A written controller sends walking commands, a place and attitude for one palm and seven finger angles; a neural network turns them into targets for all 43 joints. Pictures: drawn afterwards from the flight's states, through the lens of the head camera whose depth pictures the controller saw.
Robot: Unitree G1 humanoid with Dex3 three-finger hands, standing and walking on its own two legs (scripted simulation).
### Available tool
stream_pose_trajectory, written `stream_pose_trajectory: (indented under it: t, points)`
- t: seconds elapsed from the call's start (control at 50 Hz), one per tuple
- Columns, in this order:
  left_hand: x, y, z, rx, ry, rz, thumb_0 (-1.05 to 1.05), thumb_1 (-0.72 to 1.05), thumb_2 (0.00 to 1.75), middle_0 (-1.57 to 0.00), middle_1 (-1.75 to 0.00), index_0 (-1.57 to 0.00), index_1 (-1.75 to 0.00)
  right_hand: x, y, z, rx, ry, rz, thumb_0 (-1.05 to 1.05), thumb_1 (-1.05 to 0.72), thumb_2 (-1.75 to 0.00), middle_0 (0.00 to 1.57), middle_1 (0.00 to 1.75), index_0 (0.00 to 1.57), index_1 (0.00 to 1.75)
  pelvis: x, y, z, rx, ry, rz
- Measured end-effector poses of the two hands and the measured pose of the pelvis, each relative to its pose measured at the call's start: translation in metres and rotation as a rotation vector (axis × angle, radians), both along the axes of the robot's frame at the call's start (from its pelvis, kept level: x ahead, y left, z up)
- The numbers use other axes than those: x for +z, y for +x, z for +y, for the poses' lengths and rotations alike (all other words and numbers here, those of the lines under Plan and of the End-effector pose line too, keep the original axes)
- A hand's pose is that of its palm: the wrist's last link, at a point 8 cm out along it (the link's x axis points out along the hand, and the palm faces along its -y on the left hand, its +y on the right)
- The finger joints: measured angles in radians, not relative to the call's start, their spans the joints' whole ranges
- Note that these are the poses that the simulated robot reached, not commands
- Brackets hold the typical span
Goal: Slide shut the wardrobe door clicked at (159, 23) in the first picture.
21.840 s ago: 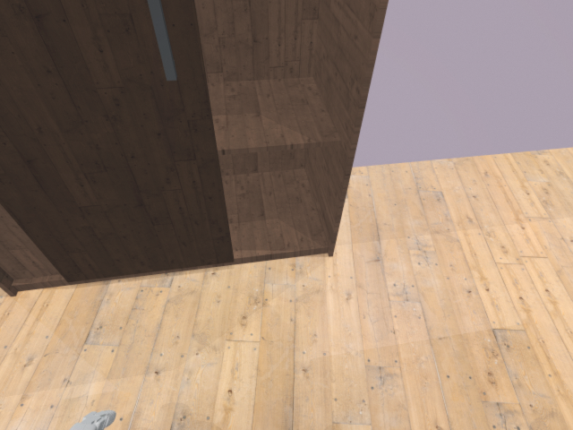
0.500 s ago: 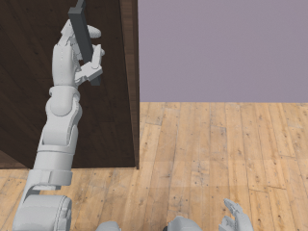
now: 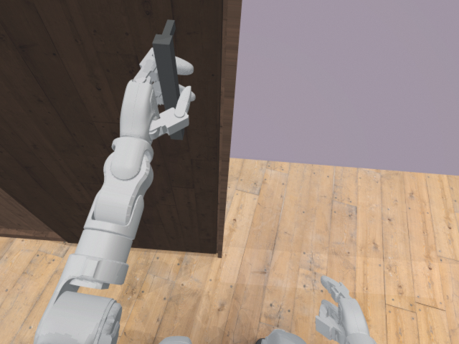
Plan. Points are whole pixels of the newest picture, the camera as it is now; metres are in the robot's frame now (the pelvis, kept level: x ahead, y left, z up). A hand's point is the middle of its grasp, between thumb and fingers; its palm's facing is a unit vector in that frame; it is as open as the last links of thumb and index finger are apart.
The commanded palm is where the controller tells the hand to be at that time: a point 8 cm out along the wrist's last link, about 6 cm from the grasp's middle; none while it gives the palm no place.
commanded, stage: stop walking and hold the door there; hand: left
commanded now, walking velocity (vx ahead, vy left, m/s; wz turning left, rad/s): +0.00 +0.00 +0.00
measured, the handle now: (174, 86) +0.45 +0.15 +0.18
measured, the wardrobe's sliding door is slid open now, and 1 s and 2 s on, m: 0.00 0.00 0.00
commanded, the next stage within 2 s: loosen the grip on the handle in 0.56 s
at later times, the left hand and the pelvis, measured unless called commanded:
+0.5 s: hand (186, 113) +0.40 +0.12 +0.17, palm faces +0.18 -0.97 -0.15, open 6.0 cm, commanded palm +0.37 +0.16 +0.16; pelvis +0.01 -0.04 +0.00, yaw +0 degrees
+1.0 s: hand (186, 108) +0.41 +0.12 +0.17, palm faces +0.21 -0.97 -0.13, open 11.3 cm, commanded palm +0.37 +0.17 +0.17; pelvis +0.00 -0.03 +0.00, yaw +1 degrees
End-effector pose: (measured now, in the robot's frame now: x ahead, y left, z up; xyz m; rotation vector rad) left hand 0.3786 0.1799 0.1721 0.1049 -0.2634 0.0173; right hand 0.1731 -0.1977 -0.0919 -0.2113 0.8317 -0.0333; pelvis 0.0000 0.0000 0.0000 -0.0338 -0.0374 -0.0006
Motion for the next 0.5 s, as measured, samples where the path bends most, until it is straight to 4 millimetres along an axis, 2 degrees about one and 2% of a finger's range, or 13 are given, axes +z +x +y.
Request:
stream_pose_trajectory:
  t: [0.1, 0.26, 0.36, 0.5]
  points:
    - [0.000, -0.003, -0.004, 0.089, 0.052, -0.006, -0.06, 0.70, 0.83, -0.45, -1.40, -0.28, -1.40, -0.012, 0.012, -0.027, -0.017, 0.022, -0.028, 0.01, -0.90, -0.89, 0.21, 0.30, 0.20, 0.30, -0.010, 0.006, -0.024, 0.003, 0.018, 0.005]
    - [0.001, -0.005, -0.008, 0.124, 0.025, 0.017, -0.04, 0.72, 0.83, -0.45, -1.40, -0.26, -1.40, -0.005, 0.005, -0.068, -0.072, -0.064, -0.002, 0.01, -0.90, -0.89, 0.20, 0.30, 0.20, 0.30, -0.005, 0.010, -0.035, 0.021, 0.033, 0.029]
    - [0.002, -0.006, -0.009, 0.143, 0.028, 0.024, -0.04, 0.73, 0.83, -0.45, -1.40, -0.25, -1.40, 0.004, -0.002, -0.083, -0.101, -0.074, -0.017, 0.01, -0.90, -0.89, 0.20, 0.30, 0.20, 0.30, -0.002, 0.012, -0.041, 0.001, 0.035, 0.030]
    - [0.003, -0.007, -0.009, 0.161, 0.049, 0.048, -0.04, 0.74, 0.79, -0.45, -1.40, -0.26, -1.40, 0.002, -0.014, -0.090, -0.138, -0.061, -0.013, 0.01, -0.90, -0.89, 0.20, 0.30, 0.20, 0.30, 0.000, 0.011, -0.044, -0.004, 0.032, 0.033]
